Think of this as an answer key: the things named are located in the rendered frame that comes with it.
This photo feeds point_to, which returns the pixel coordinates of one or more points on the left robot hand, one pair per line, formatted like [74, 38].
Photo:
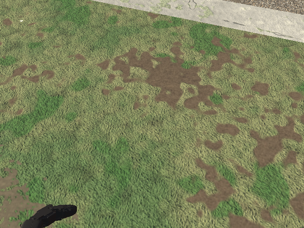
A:
[48, 214]

